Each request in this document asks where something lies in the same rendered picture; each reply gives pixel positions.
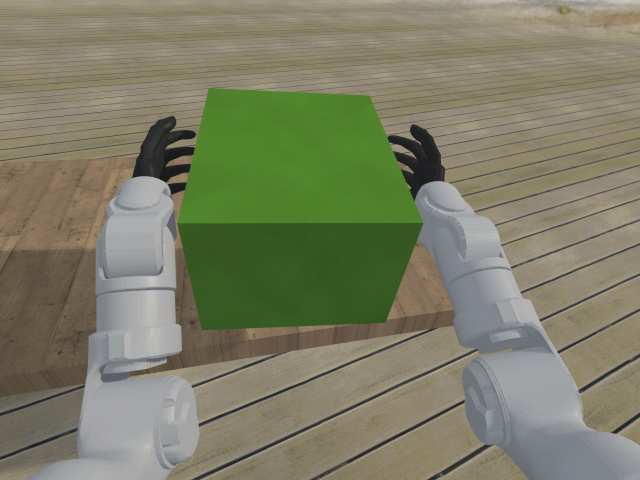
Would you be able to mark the left robot upper arm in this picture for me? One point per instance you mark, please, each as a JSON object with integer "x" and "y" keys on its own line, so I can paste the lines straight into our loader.
{"x": 138, "y": 429}

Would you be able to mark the right robot upper arm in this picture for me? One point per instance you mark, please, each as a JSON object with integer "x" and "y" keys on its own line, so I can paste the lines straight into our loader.
{"x": 524, "y": 402}

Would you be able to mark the right robot hand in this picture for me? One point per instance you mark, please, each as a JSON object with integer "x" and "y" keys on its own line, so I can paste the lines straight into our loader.
{"x": 427, "y": 167}

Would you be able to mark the left robot hand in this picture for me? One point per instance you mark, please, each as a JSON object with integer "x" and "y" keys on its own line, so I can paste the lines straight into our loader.
{"x": 153, "y": 157}

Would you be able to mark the robot right forearm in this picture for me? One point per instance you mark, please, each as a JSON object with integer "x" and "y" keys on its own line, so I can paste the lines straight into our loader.
{"x": 490, "y": 312}

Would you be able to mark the robot left forearm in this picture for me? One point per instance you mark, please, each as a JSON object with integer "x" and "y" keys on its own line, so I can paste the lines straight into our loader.
{"x": 135, "y": 281}

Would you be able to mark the table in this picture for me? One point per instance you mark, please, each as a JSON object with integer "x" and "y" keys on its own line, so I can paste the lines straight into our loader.
{"x": 51, "y": 214}

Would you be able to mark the carton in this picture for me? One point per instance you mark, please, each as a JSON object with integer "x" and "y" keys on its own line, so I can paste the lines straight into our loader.
{"x": 295, "y": 212}

